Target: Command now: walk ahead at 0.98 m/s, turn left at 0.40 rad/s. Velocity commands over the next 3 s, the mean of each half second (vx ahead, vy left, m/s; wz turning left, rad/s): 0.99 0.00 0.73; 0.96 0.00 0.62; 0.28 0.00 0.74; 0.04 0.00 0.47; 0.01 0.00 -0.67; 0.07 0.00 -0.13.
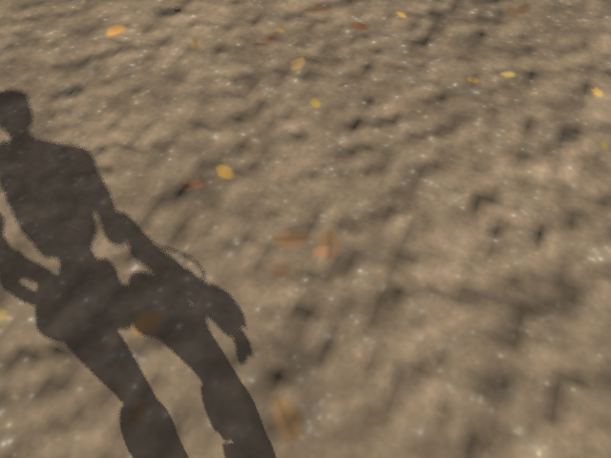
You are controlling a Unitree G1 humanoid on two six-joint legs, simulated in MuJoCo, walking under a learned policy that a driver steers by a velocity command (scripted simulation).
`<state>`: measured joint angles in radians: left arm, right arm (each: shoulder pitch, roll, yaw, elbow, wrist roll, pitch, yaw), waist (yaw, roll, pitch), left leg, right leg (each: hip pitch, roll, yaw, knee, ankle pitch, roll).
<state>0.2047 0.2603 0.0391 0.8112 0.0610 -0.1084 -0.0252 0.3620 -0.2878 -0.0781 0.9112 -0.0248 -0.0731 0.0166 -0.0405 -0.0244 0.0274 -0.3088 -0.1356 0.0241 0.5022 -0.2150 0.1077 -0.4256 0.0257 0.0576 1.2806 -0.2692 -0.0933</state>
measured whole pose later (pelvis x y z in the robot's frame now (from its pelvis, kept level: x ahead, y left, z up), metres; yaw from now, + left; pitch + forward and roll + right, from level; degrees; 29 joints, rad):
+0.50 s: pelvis +0.45 -0.01 +0.01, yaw +23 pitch +2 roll -2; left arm 0.38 0.32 0.07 0.84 0.03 -0.12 0.00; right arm 0.16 -0.36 -0.09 0.72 -0.03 -0.01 0.06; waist 0.04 0.05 -0.01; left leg -0.72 0.06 0.03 1.23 -0.20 0.10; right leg -0.08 -0.01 -0.17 0.36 -0.31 0.01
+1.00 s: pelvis +0.83 +0.23 +0.00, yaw +42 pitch +0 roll +1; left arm 0.12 0.24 -0.01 0.68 0.04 -0.06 -0.04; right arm 0.45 -0.27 -0.04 0.86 0.01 -0.09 0.02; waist -0.05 -0.02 0.05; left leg 0.03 -0.17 0.00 0.28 -0.30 0.15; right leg -0.75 -0.16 -0.01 0.83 -0.01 -0.01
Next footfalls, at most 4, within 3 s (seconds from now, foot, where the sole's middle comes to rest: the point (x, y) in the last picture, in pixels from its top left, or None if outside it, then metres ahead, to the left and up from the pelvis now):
0.28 right None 0.46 -0.14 -0.77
0.72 left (225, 343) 0.76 0.21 -0.77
1.14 right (172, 212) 1.19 0.38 -0.77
1.60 left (121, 279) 0.96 0.49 -0.77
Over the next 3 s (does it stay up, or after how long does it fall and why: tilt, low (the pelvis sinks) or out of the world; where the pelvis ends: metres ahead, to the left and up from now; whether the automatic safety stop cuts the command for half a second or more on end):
stays up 1.07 0.42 0.01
